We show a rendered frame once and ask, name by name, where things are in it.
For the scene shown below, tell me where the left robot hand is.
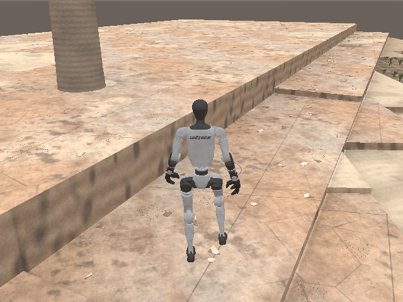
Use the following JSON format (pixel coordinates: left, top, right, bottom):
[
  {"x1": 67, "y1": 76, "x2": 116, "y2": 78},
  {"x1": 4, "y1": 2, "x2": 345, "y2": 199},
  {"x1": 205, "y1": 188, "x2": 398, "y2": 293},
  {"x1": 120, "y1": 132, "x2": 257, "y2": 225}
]
[{"x1": 165, "y1": 172, "x2": 179, "y2": 184}]

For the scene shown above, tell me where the robot foot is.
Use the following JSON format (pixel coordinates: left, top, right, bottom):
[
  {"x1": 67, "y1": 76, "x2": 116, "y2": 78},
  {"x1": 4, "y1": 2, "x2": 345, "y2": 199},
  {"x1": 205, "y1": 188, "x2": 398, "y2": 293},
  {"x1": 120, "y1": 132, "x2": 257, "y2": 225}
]
[
  {"x1": 219, "y1": 232, "x2": 227, "y2": 245},
  {"x1": 186, "y1": 246, "x2": 196, "y2": 262}
]

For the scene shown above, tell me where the robot right foot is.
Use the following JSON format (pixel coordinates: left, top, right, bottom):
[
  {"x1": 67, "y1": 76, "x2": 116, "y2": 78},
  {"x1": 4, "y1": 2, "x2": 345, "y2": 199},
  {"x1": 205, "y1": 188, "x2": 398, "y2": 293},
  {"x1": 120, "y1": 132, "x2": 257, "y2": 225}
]
[{"x1": 219, "y1": 232, "x2": 227, "y2": 245}]

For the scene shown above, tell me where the robot left forearm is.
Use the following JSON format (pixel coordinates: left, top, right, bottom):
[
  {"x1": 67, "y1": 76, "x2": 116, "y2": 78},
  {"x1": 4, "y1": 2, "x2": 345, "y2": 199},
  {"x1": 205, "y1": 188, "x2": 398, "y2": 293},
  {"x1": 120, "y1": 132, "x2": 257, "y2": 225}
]
[{"x1": 166, "y1": 152, "x2": 177, "y2": 175}]

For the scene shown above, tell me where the robot right forearm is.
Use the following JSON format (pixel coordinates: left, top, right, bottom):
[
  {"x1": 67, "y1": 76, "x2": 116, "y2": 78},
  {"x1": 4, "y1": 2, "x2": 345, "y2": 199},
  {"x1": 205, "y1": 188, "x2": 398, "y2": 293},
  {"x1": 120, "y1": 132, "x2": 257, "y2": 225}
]
[{"x1": 225, "y1": 153, "x2": 239, "y2": 181}]

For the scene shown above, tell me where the left robot upper arm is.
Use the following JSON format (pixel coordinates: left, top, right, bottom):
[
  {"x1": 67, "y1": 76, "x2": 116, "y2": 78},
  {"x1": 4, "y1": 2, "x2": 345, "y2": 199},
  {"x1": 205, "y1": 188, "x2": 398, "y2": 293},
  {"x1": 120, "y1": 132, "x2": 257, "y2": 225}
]
[{"x1": 171, "y1": 127, "x2": 188, "y2": 162}]

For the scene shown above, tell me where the right robot upper arm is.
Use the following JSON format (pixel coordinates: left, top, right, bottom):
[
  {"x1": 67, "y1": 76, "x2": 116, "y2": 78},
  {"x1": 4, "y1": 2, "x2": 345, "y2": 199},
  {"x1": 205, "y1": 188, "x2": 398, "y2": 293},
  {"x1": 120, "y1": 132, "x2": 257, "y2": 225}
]
[{"x1": 213, "y1": 126, "x2": 231, "y2": 162}]

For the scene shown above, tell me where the robot left foot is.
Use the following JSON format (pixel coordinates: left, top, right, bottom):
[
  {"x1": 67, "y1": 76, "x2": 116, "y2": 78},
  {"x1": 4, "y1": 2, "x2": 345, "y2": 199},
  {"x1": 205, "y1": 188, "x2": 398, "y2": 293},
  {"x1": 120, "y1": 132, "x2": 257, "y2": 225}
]
[{"x1": 186, "y1": 246, "x2": 196, "y2": 262}]

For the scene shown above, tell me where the right robot hand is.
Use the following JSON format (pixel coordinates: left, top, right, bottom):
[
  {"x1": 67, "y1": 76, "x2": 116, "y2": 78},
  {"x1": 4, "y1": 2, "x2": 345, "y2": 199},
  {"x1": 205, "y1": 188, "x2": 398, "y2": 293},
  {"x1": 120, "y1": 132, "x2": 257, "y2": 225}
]
[{"x1": 226, "y1": 179, "x2": 241, "y2": 195}]

